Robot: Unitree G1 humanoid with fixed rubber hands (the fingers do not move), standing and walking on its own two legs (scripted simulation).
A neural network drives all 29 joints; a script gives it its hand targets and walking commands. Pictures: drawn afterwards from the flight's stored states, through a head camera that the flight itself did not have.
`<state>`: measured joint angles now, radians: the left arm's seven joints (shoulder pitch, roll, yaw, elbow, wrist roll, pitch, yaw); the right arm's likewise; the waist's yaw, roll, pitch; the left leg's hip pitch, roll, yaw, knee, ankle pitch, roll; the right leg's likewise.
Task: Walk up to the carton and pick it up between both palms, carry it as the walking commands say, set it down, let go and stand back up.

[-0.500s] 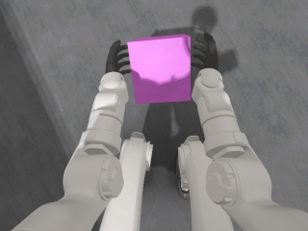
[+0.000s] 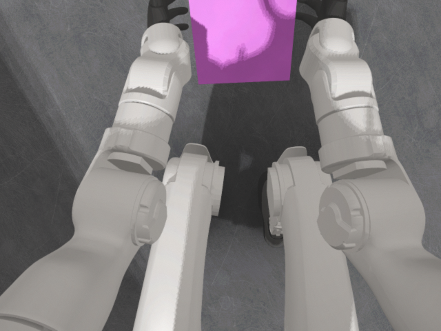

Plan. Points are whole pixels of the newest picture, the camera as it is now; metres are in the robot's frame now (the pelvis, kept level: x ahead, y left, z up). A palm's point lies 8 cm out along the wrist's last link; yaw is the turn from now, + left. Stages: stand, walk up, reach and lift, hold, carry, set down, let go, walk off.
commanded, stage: set down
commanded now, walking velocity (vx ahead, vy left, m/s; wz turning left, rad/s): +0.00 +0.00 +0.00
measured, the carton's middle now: (241, 17) +0.57 +0.01 -0.23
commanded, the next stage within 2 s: none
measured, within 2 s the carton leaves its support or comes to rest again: neither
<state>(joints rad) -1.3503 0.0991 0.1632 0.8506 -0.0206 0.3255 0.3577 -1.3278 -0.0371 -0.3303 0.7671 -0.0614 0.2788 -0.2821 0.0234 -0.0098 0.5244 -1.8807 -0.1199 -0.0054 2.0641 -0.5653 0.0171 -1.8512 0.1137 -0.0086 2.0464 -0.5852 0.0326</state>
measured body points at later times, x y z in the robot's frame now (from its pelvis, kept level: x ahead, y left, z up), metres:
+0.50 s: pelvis +0.01 -0.01 -0.04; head +0.37 +0.02 +0.21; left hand +0.57 +0.13 -0.21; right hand +0.57 -0.11 -0.19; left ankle +0.13 +0.09 -0.39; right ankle +0.13 -0.12 -0.39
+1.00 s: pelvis +0.03 -0.01 -0.07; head +0.39 +0.01 +0.20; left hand +0.58 +0.14 -0.23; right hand +0.59 -0.10 -0.22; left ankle +0.13 +0.09 -0.39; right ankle +0.13 -0.12 -0.39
